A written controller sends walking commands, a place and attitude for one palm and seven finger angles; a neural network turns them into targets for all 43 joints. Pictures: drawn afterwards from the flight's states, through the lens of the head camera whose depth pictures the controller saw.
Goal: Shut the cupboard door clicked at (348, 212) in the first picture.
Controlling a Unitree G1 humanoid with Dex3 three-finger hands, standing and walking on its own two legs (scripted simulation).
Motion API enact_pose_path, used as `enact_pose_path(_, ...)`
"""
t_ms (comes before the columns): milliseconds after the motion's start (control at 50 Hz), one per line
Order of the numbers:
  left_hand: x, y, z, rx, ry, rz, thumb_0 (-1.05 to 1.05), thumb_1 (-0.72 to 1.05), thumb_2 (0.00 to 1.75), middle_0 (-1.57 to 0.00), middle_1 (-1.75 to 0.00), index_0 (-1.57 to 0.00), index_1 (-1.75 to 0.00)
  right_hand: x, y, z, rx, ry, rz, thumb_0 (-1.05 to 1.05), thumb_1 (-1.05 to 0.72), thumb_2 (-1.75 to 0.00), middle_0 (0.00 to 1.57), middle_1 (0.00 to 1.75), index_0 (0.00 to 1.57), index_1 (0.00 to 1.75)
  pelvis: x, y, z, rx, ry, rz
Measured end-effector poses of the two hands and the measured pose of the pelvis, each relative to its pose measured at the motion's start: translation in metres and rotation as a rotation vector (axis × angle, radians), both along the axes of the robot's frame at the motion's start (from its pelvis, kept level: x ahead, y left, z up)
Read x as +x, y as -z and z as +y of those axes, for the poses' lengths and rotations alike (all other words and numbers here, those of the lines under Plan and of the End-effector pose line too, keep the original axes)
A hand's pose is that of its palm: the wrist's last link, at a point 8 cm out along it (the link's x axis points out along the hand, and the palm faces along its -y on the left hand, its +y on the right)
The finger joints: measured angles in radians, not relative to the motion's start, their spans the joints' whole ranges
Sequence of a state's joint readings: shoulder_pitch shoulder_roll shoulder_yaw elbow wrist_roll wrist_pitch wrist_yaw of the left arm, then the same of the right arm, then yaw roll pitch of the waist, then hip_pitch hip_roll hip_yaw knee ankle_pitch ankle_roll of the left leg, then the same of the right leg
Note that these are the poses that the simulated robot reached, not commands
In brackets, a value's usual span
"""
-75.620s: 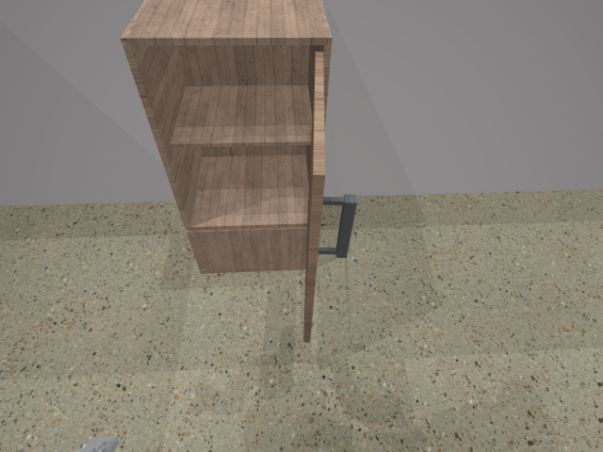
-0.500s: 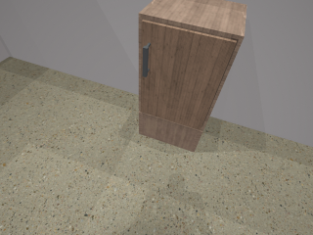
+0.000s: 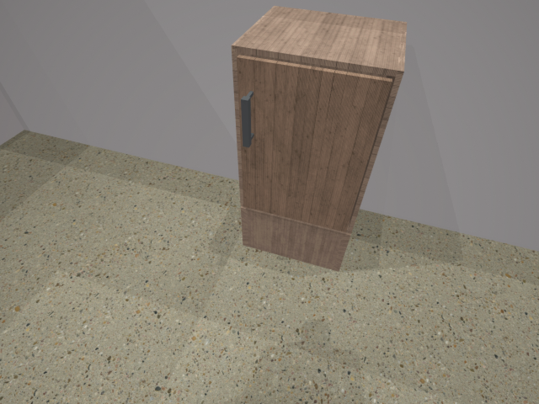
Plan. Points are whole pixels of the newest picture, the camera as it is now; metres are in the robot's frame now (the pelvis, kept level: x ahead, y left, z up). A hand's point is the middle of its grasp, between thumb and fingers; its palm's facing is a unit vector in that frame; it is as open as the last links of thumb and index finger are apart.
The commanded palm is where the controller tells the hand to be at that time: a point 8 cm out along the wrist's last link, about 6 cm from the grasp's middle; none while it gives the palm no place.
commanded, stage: let the arm hang, fingers relaxed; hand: left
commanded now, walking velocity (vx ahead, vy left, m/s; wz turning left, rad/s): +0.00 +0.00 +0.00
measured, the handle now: (248, 119) +0.89 +0.10 -0.05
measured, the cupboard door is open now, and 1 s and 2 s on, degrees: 0 0 0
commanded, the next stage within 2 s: look to check the result in 0.16 s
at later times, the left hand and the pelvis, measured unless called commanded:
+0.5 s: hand out of the picture +0.02 +0.19 -0.17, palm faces +0.00 -0.97 -0.23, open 7.4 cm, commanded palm none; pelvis +0.02 -0.01 +0.00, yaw +0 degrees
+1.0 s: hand out of the picture +0.08 +0.20 -0.16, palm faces -0.01 -0.97 -0.26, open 7.4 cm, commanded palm none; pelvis +0.04 -0.01 +0.01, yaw +1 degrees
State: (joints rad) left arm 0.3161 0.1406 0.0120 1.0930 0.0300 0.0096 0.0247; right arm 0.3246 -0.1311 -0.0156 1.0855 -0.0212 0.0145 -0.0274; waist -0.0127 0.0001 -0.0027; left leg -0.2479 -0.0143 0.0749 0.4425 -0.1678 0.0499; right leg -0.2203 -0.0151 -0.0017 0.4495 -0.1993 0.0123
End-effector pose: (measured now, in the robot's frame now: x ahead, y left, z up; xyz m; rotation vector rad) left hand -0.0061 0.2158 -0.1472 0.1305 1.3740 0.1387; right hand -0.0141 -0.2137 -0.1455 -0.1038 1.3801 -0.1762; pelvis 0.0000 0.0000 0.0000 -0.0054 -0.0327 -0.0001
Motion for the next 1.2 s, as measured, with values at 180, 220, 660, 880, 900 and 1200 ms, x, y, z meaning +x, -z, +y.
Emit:
enact_pose_path(180,0.007,-0.002,0.001,0.005,0.006,0.002,0.0,0.9,0.9,-0.2,-0.3,-0.2,-0.3,0.009,-0.004,-0.015,-0.028,-0.01,-0.002,0.01,-0.91,-0.9,0.2,0.3,0.2,0.3,0.004,-0.001,-0.004,0.002,-0.003,0.006)
enact_pose_path(220,0.006,-0.002,0.003,0.01,0.007,0.013,0.0,0.9,0.9,-0.2,-0.3,-0.2,-0.3,0.011,-0.005,-0.019,-0.034,-0.011,0.001,0.01,-0.91,-0.9,0.2,0.3,0.2,0.3,0.005,-0.002,-0.005,0.002,-0.002,0.005)
enact_pose_path(660,0.045,-0.013,0.026,0.071,0.03,-0.005,0.01,0.9,0.9,-0.2,-0.3,-0.2,-0.3,0.062,-0.014,-0.046,-0.081,-0.056,-0.039,0.01,-0.91,-0.9,0.2,0.3,0.2,0.3,0.026,-0.006,-0.009,0.002,-0.004,-0.002)
enact_pose_path(880,0.076,-0.018,0.032,0.087,0.044,-0.06,0.01,0.9,0.9,-0.2,-0.3,-0.2,-0.3,0.093,-0.019,-0.056,-0.1,-0.08,-0.084,0.01,-0.91,-0.9,0.2,0.3,0.2,0.3,0.036,-0.008,-0.011,0.003,-0.008,-0.002)
enact_pose_path(900,0.077,-0.018,0.032,0.088,0.045,-0.061,0.0,0.9,0.9,-0.2,-0.3,-0.2,-0.3,0.095,-0.019,-0.057,-0.101,-0.081,-0.085,0.01,-0.91,-0.9,0.2,0.3,0.2,0.3,0.037,-0.008,-0.011,0.004,-0.008,-0.001)
enact_pose_path(1200,0.081,-0.017,0.031,0.088,0.036,-0.026,0.01,0.9,0.9,-0.2,-0.3,-0.2,-0.3,0.106,-0.02,-0.06,-0.105,-0.09,-0.06,0.01,-0.91,-0.9,0.2,0.3,0.2,0.3,0.051,-0.009,-0.014,0.005,-0.011,0.007)
